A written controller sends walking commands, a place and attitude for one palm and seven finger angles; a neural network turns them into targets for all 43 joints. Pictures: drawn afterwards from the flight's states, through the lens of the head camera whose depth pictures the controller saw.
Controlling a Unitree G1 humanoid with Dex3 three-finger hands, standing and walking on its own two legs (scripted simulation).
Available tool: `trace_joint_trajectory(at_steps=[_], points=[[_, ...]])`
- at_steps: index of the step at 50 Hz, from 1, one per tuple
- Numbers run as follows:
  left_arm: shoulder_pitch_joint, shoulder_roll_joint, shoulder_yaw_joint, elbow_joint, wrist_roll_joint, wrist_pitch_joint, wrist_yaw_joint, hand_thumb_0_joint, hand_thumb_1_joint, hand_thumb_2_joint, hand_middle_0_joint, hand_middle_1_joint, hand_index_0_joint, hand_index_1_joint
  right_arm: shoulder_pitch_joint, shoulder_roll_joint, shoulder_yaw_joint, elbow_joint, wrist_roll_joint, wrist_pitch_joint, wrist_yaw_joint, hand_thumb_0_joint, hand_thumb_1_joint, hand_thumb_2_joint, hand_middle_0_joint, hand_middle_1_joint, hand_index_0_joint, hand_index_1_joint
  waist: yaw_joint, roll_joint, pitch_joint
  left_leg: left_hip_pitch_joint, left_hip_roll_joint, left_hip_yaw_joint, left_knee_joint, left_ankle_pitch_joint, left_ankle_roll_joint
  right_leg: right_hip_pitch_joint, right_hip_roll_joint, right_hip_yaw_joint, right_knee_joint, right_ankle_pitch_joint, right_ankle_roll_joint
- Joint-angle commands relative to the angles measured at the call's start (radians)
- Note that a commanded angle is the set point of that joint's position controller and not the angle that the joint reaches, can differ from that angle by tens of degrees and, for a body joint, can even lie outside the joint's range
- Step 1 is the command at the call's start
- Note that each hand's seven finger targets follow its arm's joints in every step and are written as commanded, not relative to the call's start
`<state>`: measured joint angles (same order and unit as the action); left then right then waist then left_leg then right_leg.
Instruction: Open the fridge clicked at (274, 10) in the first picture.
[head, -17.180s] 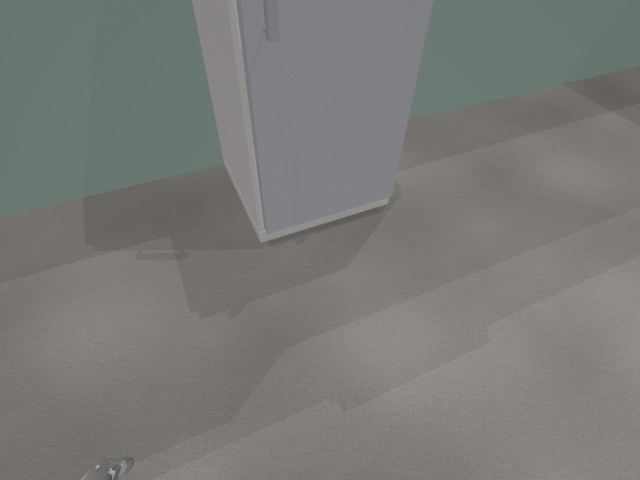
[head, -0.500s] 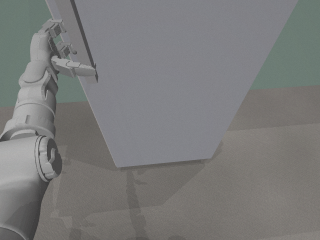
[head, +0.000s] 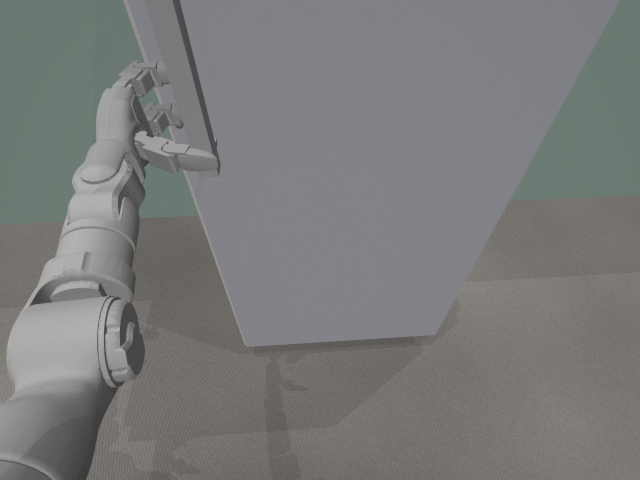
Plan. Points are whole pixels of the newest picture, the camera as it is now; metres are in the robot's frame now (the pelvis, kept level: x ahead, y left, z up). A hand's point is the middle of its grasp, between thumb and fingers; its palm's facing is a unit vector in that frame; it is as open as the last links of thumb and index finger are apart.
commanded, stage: slide the fingers in behind the handle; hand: left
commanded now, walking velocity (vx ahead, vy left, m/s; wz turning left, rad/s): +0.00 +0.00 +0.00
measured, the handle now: (177, 29) +0.55 +0.15 +0.28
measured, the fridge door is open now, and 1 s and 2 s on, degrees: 0 0 0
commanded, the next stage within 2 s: grip the handle and tug to test in 1.32 s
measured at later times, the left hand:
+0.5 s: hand (207, 115) +0.50 +0.13 +0.20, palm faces +0.04 -1.00 +0.00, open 14.0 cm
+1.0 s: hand (209, 119) +0.50 +0.12 +0.20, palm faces +0.04 -1.00 +0.00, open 14.1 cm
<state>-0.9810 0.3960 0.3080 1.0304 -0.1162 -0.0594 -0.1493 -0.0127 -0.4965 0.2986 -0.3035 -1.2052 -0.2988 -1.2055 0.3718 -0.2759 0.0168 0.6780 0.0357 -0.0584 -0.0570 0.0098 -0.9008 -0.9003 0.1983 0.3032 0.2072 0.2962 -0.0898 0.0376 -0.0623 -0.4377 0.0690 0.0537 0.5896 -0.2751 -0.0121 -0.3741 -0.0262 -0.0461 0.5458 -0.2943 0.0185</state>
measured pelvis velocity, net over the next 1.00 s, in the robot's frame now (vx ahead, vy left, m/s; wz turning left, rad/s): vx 0.01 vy -0.01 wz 0.02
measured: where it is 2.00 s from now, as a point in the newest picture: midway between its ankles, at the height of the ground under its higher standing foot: outside the picture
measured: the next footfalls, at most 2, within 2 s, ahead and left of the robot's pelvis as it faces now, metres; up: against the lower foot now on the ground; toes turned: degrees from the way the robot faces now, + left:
none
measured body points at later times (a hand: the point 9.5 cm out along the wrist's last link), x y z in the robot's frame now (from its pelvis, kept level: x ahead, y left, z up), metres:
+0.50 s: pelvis +0.00 -0.01 +0.00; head +0.04 -0.02 +0.45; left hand +0.50 +0.18 +0.20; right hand +0.02 -0.28 -0.13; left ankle +0.01 +0.13 -0.73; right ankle -0.02 -0.13 -0.73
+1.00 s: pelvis +0.01 -0.01 +0.00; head +0.04 -0.01 +0.45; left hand +0.49 +0.18 +0.20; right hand +0.08 -0.27 -0.12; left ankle +0.01 +0.13 -0.73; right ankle -0.02 -0.13 -0.73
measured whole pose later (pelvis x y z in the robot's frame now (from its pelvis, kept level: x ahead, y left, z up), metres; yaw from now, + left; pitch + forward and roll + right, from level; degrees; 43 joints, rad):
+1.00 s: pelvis +0.01 -0.01 +0.00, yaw +1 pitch +7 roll -1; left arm -1.03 0.31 0.24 1.03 -0.11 -0.05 -0.05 -0.01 -0.50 0.30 -0.29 -1.20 -0.28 -1.20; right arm 0.33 -0.27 0.01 0.70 0.03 -0.07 -0.05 0.01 -0.90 -0.90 0.20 0.30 0.21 0.30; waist -0.08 0.03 -0.06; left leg -0.43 0.06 0.04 0.57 -0.27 -0.02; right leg -0.37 -0.03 -0.06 0.54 -0.30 0.01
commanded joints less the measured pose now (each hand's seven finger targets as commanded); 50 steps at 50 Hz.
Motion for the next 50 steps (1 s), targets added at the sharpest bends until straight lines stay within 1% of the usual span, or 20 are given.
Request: trace_joint_trajectory(at_steps=[1,5,6,10,12,13,16,17,23,25,26,27,28,30,32,38,41,46,47,50], points=[[-0.584,0.206,0.008,-0.279,-0.004,-0.075,0.03,0.0,-0.5,0.3,-0.3,-1.2,-0.3,-1.2,0.059,-0.144,-0.055,-0.081,-0.002,-0.044,-0.011,0.0,-0.9,-0.9,0.2,0.3,0.2,0.3,-0.02,0.002,-0.353,0.285,-0.045,-0.047,-0.032,0.279,0.04,0.036,0.05,-0.008,-0.046,0.321,-0.032],[-0.598,0.164,-0.027,-0.226,0.007,-0.065,0.041,0.0,-0.5,0.3,-0.3,-1.2,-0.3,-1.2,0.044,-0.138,-0.05,-0.071,-0.001,-0.046,-0.009,0.0,-0.9,-0.9,0.2,0.3,0.2,0.3,-0.029,0.013,-0.315,0.266,-0.048,-0.048,-0.038,0.247,0.035,0.012,0.047,-0.007,-0.047,0.303,-0.031],[-0.574,0.164,-0.021,-0.192,0.006,-0.061,0.046,0.0,-0.5,0.3,-0.3,-1.2,-0.3,-1.2,0.053,-0.141,-0.051,-0.069,-0.002,-0.044,-0.011,0.0,-0.9,-0.9,0.2,0.3,0.2,0.3,-0.029,-0.035,-0.309,0.251,-0.049,-0.049,-0.038,0.238,0.04,0.023,0.047,-0.01,-0.05,0.297,-0.03],[-0.648,0.167,-0.027,-0.15,0.012,-0.049,0.054,0.0,-0.5,0.3,-0.3,-1.2,-0.3,-1.2,0.05,-0.142,-0.048,-0.063,-0.003,-0.044,-0.014,0.0,-0.9,-0.9,0.2,0.3,0.2,0.3,-0.044,-0.005,-0.301,0.235,-0.052,-0.048,-0.041,0.192,0.039,-0.006,0.041,0.0,-0.054,0.265,-0.027],[-0.644,0.169,-0.019,-0.16,0.011,-0.065,0.063,0.0,-0.5,0.3,-0.3,-1.2,-0.3,-1.2,0.051,-0.14,-0.046,-0.069,-0.006,-0.047,-0.011,0.0,-0.9,-0.9,0.2,0.3,0.2,0.3,-0.035,0.01,-0.34,0.243,-0.055,-0.048,-0.036,0.208,0.039,0.013,0.041,0.003,-0.047,0.28,-0.028],[-0.654,0.215,0.019,-0.154,0.013,-0.075,0.069,0.0,-0.5,0.3,-0.3,-1.2,-0.3,-1.2,0.061,-0.143,-0.047,-0.062,-0.009,-0.048,-0.012,0.0,-0.9,-0.9,0.2,0.3,0.2,0.3,-0.033,-0.01,-0.353,0.241,-0.054,-0.051,-0.033,0.217,0.039,0.024,0.042,0.002,-0.044,0.291,-0.028],[-0.617,0.244,0.049,-0.164,0.017,-0.105,0.075,0.0,-0.5,0.3,-0.3,-1.2,-0.3,-1.2,0.073,-0.144,-0.051,-0.068,-0.014,-0.047,-0.011,0.0,-0.9,-0.9,0.2,0.3,0.2,0.3,-0.018,-0.045,-0.413,0.236,-0.056,-0.044,-0.025,0.262,0.043,0.079,0.043,0.005,-0.029,0.349,-0.027],[-0.607,0.206,0.014,-0.151,0.022,-0.106,0.071,0.0,-0.5,0.3,-0.3,-1.2,-0.3,-1.2,0.065,-0.137,-0.048,-0.068,-0.012,-0.046,-0.008,0.0,-0.9,-0.9,0.2,0.3,0.2,0.3,-0.022,-0.023,-0.394,0.231,-0.055,-0.041,-0.027,0.267,0.04,0.066,0.044,0.004,-0.027,0.358,-0.026],[-0.554,0.234,0.05,-0.163,0.02,-0.09,0.064,0.0,-0.5,0.3,-0.3,-1.2,-0.3,-1.2,0.073,-0.142,-0.058,-0.073,-0.008,-0.032,-0.004,0.0,-0.9,-0.9,0.2,0.3,0.2,0.3,-0.005,-0.03,-0.395,0.216,-0.057,-0.022,-0.03,0.283,0.044,0.105,0.048,0.008,-0.032,0.406,-0.026],[-0.576,0.176,-0.004,-0.188,0.017,-0.079,0.055,0.0,-0.5,0.3,-0.3,-1.2,-0.3,-1.2,0.069,-0.137,-0.059,-0.075,-0.004,-0.028,-0.005,0.0,-0.9,-0.9,0.2,0.3,0.2,0.3,-0.022,-0.021,-0.365,0.219,-0.056,-0.019,-0.035,0.275,0.044,0.092,0.049,0.006,-0.041,0.401,-0.025],[-0.568,0.172,0.001,-0.198,0.012,-0.08,0.058,0.0,-0.5,0.3,-0.3,-1.2,-0.3,-1.2,0.075,-0.137,-0.062,-0.075,-0.006,-0.029,-0.005,0.0,-0.9,-0.9,0.2,0.3,0.2,0.3,-0.02,-0.035,-0.364,0.224,-0.056,-0.022,-0.032,0.286,0.046,0.099,0.049,0.0,-0.042,0.4,-0.026],[-0.568,0.173,0.001,-0.232,0.009,-0.081,0.057,0.0,-0.5,0.3,-0.3,-1.2,-0.3,-1.2,0.066,-0.137,-0.063,-0.076,-0.004,-0.031,-0.003,0.0,-0.9,-0.9,0.2,0.3,0.2,0.3,-0.014,-0.002,-0.37,0.236,-0.055,-0.02,-0.033,0.289,0.046,0.093,0.051,0.005,-0.044,0.403,-0.026],[-0.551,0.212,0.037,-0.243,0.009,-0.08,0.063,0.0,-0.5,0.3,-0.3,-1.2,-0.3,-1.2,0.072,-0.14,-0.065,-0.073,-0.005,-0.028,-0.005,0.0,-0.9,-0.9,0.2,0.3,0.2,0.3,-0.003,-0.005,-0.392,0.246,-0.054,-0.022,-0.033,0.305,0.045,0.108,0.052,0.005,-0.042,0.414,-0.029],[-0.563,0.163,0.003,-0.283,-0.001,-0.08,0.066,0.0,-0.5,0.3,-0.3,-1.2,-0.3,-1.2,0.063,-0.133,-0.066,-0.072,-0.003,-0.031,-0.006,0.0,-0.9,-0.9,0.2,0.3,0.2,0.3,-0.01,-0.004,-0.399,0.269,-0.053,-0.023,-0.036,0.314,0.044,0.103,0.054,0.003,-0.047,0.414,-0.029],[-0.544,0.14,-0.015,-0.272,-0.003,-0.072,0.074,0.0,-0.5,0.3,-0.3,-1.2,-0.3,-1.2,0.06,-0.133,-0.063,-0.066,-0.003,-0.033,-0.005,0.0,-0.9,-0.9,0.2,0.3,0.2,0.3,-0.017,-0.027,-0.358,0.258,-0.052,-0.024,-0.042,0.295,0.047,0.091,0.055,-0.001,-0.055,0.395,-0.026],[-0.556,0.082,-0.064,-0.296,0.005,-0.05,0.085,0.0,-0.5,0.3,-0.3,-1.2,-0.3,-1.2,0.043,-0.127,-0.064,-0.063,-0.001,-0.038,-0.003,0.0,-0.9,-0.9,0.2,0.3,0.2,0.3,-0.017,0.022,-0.366,0.295,-0.055,-0.025,-0.041,0.309,0.043,0.071,0.052,-0.002,-0.055,0.391,-0.03],[-0.576,0.066,-0.079,-0.248,0.002,-0.042,0.09,0.0,-0.5,0.3,-0.3,-1.2,-0.3,-1.2,0.05,-0.131,-0.061,-0.05,-0.003,-0.038,-0.005,0.0,-0.9,-0.9,0.2,0.3,0.2,0.3,-0.036,-0.033,-0.327,0.273,-0.054,-0.029,-0.044,0.278,0.045,0.058,0.051,-0.006,-0.062,0.365,-0.027],[-0.615,0.075,-0.067,-0.226,0.003,-0.051,0.094,0.0,-0.5,0.3,-0.3,-1.2,-0.3,-1.2,0.053,-0.132,-0.059,-0.045,-0.008,-0.042,-0.006,0.0,-0.9,-0.9,0.2,0.3,0.2,0.3,-0.035,-0.044,-0.358,0.284,-0.056,-0.037,-0.035,0.299,0.044,0.057,0.047,-0.004,-0.049,0.378,-0.027],[-0.626,0.073,-0.067,-0.238,0.003,-0.055,0.095,0.0,-0.5,0.3,-0.3,-1.2,-0.3,-1.2,0.046,-0.129,-0.059,-0.048,-0.006,-0.042,-0.003,0.0,-0.9,-0.9,0.2,0.3,0.2,0.3,-0.033,-0.016,-0.374,0.295,-0.057,-0.036,-0.033,0.307,0.044,0.051,0.046,-0.001,-0.045,0.389,-0.027],[-0.637,0.072,-0.066,-0.2,0.005,-0.056,0.095,0.0,-0.5,0.3,-0.3,-1.2,-0.3,-1.2,0.046,-0.125,-0.055,-0.042,-0.007,-0.041,-0.003,0.0,-0.9,-0.9,0.2,0.3,0.2,0.3,-0.038,-0.021,-0.348,0.28,-0.058,-0.037,-0.029,0.298,0.042,0.042,0.045,-0.002,-0.043,0.383,-0.028]])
